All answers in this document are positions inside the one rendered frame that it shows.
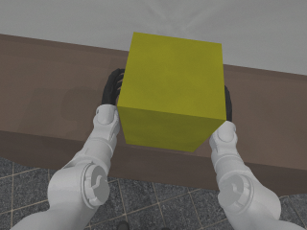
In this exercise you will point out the left robot foot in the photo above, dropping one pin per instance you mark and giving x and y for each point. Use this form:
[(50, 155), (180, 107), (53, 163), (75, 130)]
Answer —
[(123, 225)]

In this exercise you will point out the right robot hand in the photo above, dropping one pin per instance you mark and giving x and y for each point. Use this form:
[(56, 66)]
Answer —
[(228, 105)]

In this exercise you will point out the right robot forearm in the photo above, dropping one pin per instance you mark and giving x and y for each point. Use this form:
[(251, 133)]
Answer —
[(225, 157)]

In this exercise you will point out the robot right upper arm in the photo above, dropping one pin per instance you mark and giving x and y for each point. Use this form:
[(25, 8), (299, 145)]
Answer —
[(248, 205)]

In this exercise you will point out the left robot hand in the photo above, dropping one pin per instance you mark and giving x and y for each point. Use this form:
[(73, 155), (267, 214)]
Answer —
[(111, 90)]

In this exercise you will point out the left robot forearm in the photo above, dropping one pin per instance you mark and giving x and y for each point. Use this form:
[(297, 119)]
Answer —
[(100, 145)]

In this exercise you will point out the carton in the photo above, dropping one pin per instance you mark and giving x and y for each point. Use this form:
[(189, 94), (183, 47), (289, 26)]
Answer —
[(172, 94)]

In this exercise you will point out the robot left upper arm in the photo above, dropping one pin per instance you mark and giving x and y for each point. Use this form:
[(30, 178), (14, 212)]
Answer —
[(74, 196)]

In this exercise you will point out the pedestal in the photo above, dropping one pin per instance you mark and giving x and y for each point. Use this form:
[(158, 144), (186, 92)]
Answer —
[(50, 92)]

